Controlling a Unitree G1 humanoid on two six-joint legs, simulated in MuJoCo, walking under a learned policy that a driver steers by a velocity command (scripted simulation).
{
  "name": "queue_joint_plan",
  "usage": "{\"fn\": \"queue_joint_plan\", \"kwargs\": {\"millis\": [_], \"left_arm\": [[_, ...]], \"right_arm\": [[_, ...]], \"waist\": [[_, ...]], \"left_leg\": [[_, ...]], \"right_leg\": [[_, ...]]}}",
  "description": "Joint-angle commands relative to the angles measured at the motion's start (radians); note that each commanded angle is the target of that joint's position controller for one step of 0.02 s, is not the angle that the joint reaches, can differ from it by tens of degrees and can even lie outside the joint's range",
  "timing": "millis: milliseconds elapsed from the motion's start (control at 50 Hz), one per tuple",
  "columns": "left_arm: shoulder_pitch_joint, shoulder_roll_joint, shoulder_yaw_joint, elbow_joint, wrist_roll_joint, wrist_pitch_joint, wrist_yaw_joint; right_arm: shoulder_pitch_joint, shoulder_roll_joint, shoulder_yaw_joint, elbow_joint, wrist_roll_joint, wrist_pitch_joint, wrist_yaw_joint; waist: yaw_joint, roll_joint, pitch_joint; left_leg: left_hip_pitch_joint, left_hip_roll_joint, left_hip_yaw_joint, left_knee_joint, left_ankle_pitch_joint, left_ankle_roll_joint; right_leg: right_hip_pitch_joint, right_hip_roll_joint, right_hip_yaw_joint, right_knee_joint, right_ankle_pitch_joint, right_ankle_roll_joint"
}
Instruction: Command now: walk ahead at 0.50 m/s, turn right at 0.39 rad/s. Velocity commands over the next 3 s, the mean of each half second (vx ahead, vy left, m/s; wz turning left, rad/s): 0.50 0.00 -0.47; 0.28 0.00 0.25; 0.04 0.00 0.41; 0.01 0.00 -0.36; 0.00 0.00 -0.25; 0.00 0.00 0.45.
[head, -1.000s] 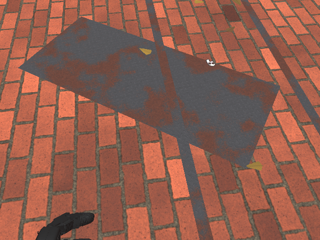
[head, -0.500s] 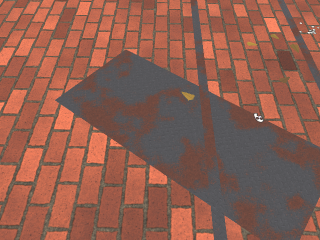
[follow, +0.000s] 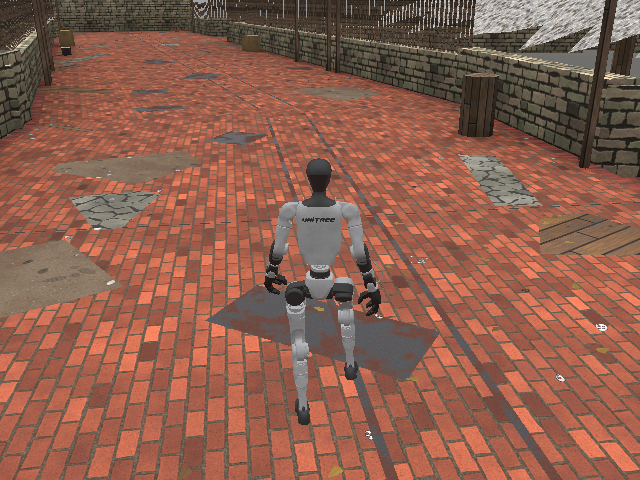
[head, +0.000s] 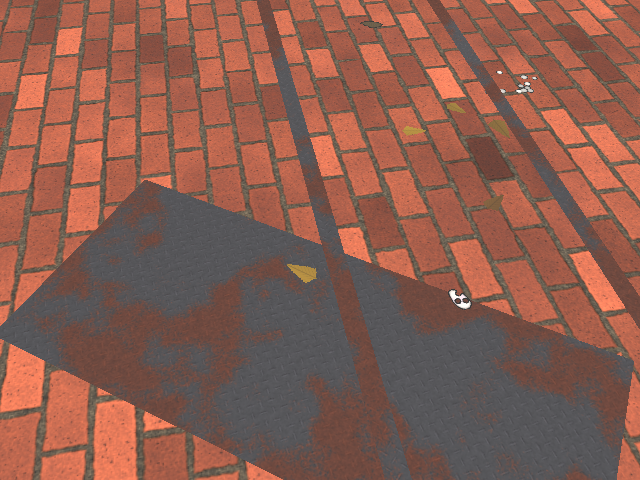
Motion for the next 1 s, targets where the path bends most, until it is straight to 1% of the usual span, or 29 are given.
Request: {"fn": "queue_joint_plan", "kwargs": {"millis": [20,80,120,140,160,180,200,220,240,260,280,300,360,420,460,520,600,640,660,680,700,720,740,760,780,800,880,940,1000], "left_arm": [[-0.142,0.027,-0.005,-0.101,0.0,-0.012,-0.019],[-0.18,0.032,-0.006,-0.144,-0.002,-0.013,-0.042],[-0.131,0.065,0.01,-0.156,-0.001,-0.011,-0.053],[-0.039,0.096,0.028,-0.142,-0.002,-0.009,-0.054],[0.123,0.148,0.058,-0.104,-0.004,-0.007,-0.048],[0.288,0.242,0.093,-0.075,0.0,0.001,-0.027],[0.285,0.314,0.099,-0.078,-0.006,-0.004,-0.023],[0.332,0.234,0.076,-0.084,0.003,-0.006,-0.018],[0.286,0.184,0.064,-0.086,0.009,-0.013,-0.014],[0.207,0.153,0.053,-0.107,0.005,-0.018,-0.015],[0.135,0.122,0.044,-0.128,0.008,-0.019,-0.016],[0.102,0.105,0.036,-0.144,0.018,-0.02,-0.014],[0.113,0.138,0.041,-0.152,0.01,-0.023,0.001],[0.165,0.173,0.051,-0.148,0.004,-0.019,0.021],[0.192,0.15,0.043,-0.136,0.003,-0.016,0.026],[0.251,0.144,0.037,-0.104,0.007,-0.022,0.021],[0.286,0.161,0.038,-0.075,0.016,-0.012,0.026],[0.247,0.173,0.038,-0.082,0.024,-0.001,0.034],[0.215,0.174,0.035,-0.092,0.024,0.003,0.038],[0.2,0.165,0.027,-0.111,0.033,0.002,0.041],[0.266,0.113,0.009,-0.14,0.051,-0.011,0.04],[0.368,0.082,-0.008,-0.119,0.044,-0.025,0.026],[0.317,0.169,0.008,-0.124,0.024,-0.028,0.017],[0.205,0.179,0.012,-0.157,0.012,-0.021,0.019],[0.142,0.174,0.015,-0.171,0.02,-0.011,0.028],[0.131,0.174,0.022,-0.183,0.031,0.004,0.04],[0.184,0.115,0.014,-0.197,0.033,0.034,0.064],[0.142,0.117,0.016,-0.211,0.036,0.045,0.072],[0.064,0.112,0.016,-0.238,0.03,0.051,0.071]], "right_arm": [[0.03,-0.152,-0.029,-0.026,0.006,0.0,-0.01],[0.031,-0.171,-0.037,-0.025,0.014,0.022,-0.015],[-0.002,-0.204,-0.046,-0.043,0.017,0.035,-0.024],[-0.016,-0.216,-0.049,-0.052,0.016,0.044,-0.03],[-0.037,-0.217,-0.048,-0.065,0.018,0.05,-0.033],[-0.03,-0.201,-0.038,-0.092,0.008,0.041,-0.034],[0.075,-0.035,0.013,-0.131,-0.015,0.005,-0.006],[-0.04,-0.126,-0.004,-0.148,0.028,-0.042,0.01],[-0.133,-0.163,-0.015,-0.181,0.058,-0.064,0.016],[-0.16,-0.159,-0.014,-0.185,0.046,-0.071,0.01],[-0.167,-0.164,-0.025,-0.179,0.022,-0.066,0.001],[-0.146,-0.166,-0.032,-0.183,0.015,-0.05,-0.001],[-0.151,-0.132,-0.033,-0.208,-0.001,-0.014,-0.007],[-0.275,-0.111,-0.025,-0.254,-0.009,-0.008,-0.01],[-0.314,-0.085,-0.013,-0.255,-0.003,-0.013,0.002],[-0.388,-0.09,-0.005,-0.275,0.015,-0.02,0.018],[-0.446,-0.126,-0.006,-0.317,0.016,-0.03,0.042],[-0.351,-0.15,-0.016,-0.296,0.008,-0.035,0.052],[-0.234,-0.173,-0.029,-0.261,0.003,-0.038,0.054],[-0.11,-0.219,-0.042,-0.236,-0.006,-0.038,0.053],[-0.025,-0.304,-0.056,-0.242,-0.025,-0.031,0.049],[-0.007,-0.261,-0.045,-0.227,-0.004,-0.016,0.051],[-0.051,-0.221,-0.038,-0.251,0.018,0.002,0.046],[-0.127,-0.2,-0.033,-0.28,0.023,0.016,0.04],[-0.169,-0.192,-0.029,-0.293,0.019,0.027,0.037],[-0.182,-0.191,-0.028,-0.3,0.016,0.033,0.032],[-0.194,-0.222,-0.045,-0.321,0.002,0.053,0.02],[-0.181,-0.239,-0.055,-0.333,0.019,0.076,-0.002],[-0.177,-0.234,-0.057,-0.347,0.027,0.1,-0.017]], "waist": [[-0.02,0.083,0.106],[-0.013,0.093,0.114],[0.033,0.135,0.056],[0.086,0.155,-0.003],[0.171,0.139,-0.088],[0.229,0.021,-0.195],[0.105,-0.213,-0.301],[0.178,-0.117,-0.359],[0.181,-0.083,-0.22],[0.137,0.021,-0.143],[0.093,0.061,-0.085],[0.056,0.048,-0.071],[0.028,0.027,-0.029],[0.064,0.006,0.006],[0.093,-0.024,0.002],[0.142,-0.044,0.024],[0.15,-0.031,0.056],[0.098,-0.053,-0.006],[0.034,-0.051,-0.079],[-0.022,-0.012,-0.178],[-0.003,0.197,-0.311],[0.019,0.33,-0.437],[0.0,0.203,-0.38],[-0.001,0.119,-0.245],[0.014,0.03,-0.142],[0.041,0.016,-0.105],[0.093,0.126,-0.116],[0.082,0.13,-0.159],[0.057,0.155,-0.128]], "left_leg": [[0.006,0.301,-0.04,-0.053,0.326,0.107],[0.1,0.336,-0.005,0.032,0.487,0.092],[0.117,0.339,0.029,0.165,0.84,0.069],[0.106,0.33,0.046,0.3,0.993,0.056],[0.03,0.293,0.067,0.51,0.998,0.027],[-0.23,0.247,0.072,0.832,0.689,-0.014],[-0.68,0.019,-0.044,1.175,-0.294,-0.071],[-0.8,0.026,-0.236,1.267,-0.33,-0.043],[-0.875,0.079,-0.236,1.246,-0.241,-0.016],[-0.831,0.125,-0.23,1.159,-0.153,-0.008],[-0.756,0.153,-0.221,1.074,-0.114,-0.017],[-0.682,0.174,-0.229,1.03,-0.093,-0.025],[-0.638,0.175,-0.202,0.879,-0.048,-0.072],[-0.638,0.139,-0.182,0.646,0.151,-0.1],[-0.583,0.117,-0.161,0.48,0.311,-0.091],[-0.568,0.11,-0.149,0.391,0.423,-0.063],[-0.699,0.104,-0.15,0.332,0.258,0.007],[-0.566,0.052,-0.113,0.314,0.206,0.043],[-0.41,0.014,-0.085,0.279,0.278,0.066],[-0.184,0.088,-0.17,0.306,0.524,0.111],[0.161,0.314,-0.484,0.362,0.879,0.252],[0.352,0.456,-0.765,0.299,0.981,0.386],[0.277,0.408,-0.712,0.277,0.793,0.336],[0.137,0.358,-0.599,0.259,0.701,0.289],[-0.025,0.318,-0.528,0.221,0.676,0.264],[-0.134,0.289,-0.499,0.191,0.64,0.248],[-0.291,0.217,-0.434,0.156,0.644,0.234],[-0.292,0.198,-0.45,0.166,0.488,0.205],[-0.311,0.168,-0.499,0.155,0.197,0.167]], "right_leg": [[-0.039,0.011,-0.032,-0.074,0.014,-0.013],[-0.039,0.032,-0.081,-0.111,-0.11,-0.041],[0.092,0.092,-0.149,-0.106,-0.217,-0.074],[0.218,0.134,-0.176,-0.103,-0.256,-0.096],[0.445,0.174,-0.174,-0.164,-0.208,-0.131],[0.767,0.033,0.07,-0.189,-0.207,-0.199],[1.106,-0.215,0.644,-0.293,-0.352,-0.392],[1.151,-0.23,0.76,-0.409,-0.399,-0.379],[1.056,-0.196,0.6,-0.415,-0.312,-0.325],[0.894,-0.152,0.475,-0.422,-0.214,-0.291],[0.738,-0.116,0.383,-0.44,-0.115,-0.27],[0.641,-0.092,0.34,-0.465,-0.061,-0.266],[0.504,-0.059,0.266,-0.508,0.007,-0.269],[0.452,-0.007,0.202,-0.51,0.003,-0.231],[0.456,0.023,0.137,-0.503,-0.027,-0.192],[0.515,-0.016,0.147,-0.505,-0.103,-0.175],[0.75,-0.102,0.164,-0.413,0.08,-0.154],[0.782,-0.083,0.118,-0.291,0.406,-0.115],[0.771,-0.041,0.077,-0.163,0.56,-0.086],[0.666,0.01,0.039,0.032,0.456,-0.045],[0.356,0.139,-0.017,0.416,-0.031,0.034],[0.138,0.217,0.04,0.628,-0.717,0.077],[0.084,0.149,0.105,0.682,-0.685,0.076],[0.041,0.112,0.078,0.659,-0.635,0.079],[0.037,0.088,0.051,0.603,-0.598,0.083],[0.079,0.067,0.049,0.536,-0.566,0.083],[0.181,0.084,0.024,0.335,-0.494,0.107],[0.188,0.097,0.04,0.233,-0.39,0.127],[0.19,0.113,0.056,0.126,-0.337,0.131]]}}
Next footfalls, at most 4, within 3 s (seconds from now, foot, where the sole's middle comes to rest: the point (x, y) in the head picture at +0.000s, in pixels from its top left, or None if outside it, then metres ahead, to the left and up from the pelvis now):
0.18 right None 0.28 -0.14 -0.78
0.68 left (320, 431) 0.62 -0.02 -0.78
1.18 right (418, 418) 0.64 -0.23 -0.78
1.54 left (297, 449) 0.58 0.03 -0.78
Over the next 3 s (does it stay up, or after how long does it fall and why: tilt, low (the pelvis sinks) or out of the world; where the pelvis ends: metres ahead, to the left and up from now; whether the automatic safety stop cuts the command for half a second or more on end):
stays up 0.56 -0.07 -0.02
